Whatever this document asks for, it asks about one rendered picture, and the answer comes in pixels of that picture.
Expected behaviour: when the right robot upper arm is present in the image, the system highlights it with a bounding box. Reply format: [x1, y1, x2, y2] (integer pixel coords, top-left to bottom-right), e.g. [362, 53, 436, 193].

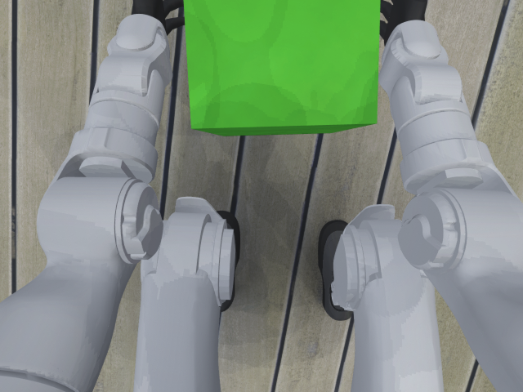
[397, 187, 523, 392]

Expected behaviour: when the left robot forearm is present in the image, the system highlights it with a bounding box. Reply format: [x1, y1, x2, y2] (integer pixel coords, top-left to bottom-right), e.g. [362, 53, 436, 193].
[37, 14, 172, 246]

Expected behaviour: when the robot left shin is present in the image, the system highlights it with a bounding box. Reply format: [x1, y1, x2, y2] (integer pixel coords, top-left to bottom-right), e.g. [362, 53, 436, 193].
[141, 197, 226, 303]

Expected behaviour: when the carton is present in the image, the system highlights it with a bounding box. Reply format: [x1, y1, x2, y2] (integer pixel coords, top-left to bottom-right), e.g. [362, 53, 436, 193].
[184, 0, 381, 136]

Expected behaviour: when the right robot forearm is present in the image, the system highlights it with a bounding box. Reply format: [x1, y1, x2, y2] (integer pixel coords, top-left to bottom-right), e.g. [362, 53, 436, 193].
[378, 20, 520, 200]

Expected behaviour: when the left robot upper arm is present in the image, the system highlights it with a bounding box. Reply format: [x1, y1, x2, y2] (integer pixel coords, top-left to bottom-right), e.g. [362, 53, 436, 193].
[0, 177, 163, 392]

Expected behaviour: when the robot right foot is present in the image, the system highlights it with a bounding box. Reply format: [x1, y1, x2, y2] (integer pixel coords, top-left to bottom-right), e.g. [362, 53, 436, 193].
[318, 220, 353, 321]

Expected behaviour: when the robot left hand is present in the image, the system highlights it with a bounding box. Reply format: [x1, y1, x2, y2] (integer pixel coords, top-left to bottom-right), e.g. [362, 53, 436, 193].
[132, 0, 185, 36]

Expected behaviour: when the robot right hand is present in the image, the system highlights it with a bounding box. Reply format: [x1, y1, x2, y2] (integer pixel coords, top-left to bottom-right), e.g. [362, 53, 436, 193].
[379, 0, 427, 46]

